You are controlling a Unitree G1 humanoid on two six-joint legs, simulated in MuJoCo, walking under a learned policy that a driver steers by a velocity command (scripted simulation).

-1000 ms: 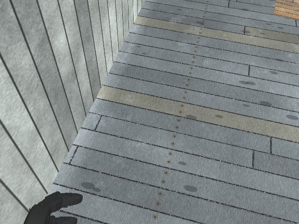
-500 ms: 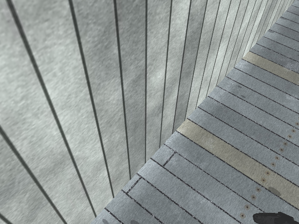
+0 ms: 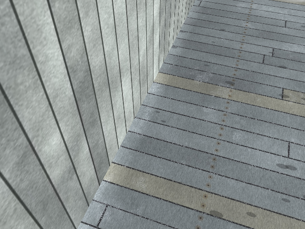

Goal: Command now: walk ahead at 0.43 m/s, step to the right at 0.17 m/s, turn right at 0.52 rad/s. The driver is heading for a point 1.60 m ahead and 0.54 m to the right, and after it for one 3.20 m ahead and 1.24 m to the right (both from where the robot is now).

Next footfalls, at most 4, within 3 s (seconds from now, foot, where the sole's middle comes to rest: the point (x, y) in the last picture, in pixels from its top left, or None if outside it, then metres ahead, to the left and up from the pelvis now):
0.04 right None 0.13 -0.14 -0.77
0.60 left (187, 226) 0.52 -0.14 -0.77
1.00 right None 0.43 -0.31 -0.77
1.72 left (187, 196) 0.66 -0.16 -0.77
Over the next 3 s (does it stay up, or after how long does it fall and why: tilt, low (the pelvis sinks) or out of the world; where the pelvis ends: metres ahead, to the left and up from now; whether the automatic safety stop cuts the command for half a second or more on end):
stays up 1.19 -0.49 0.01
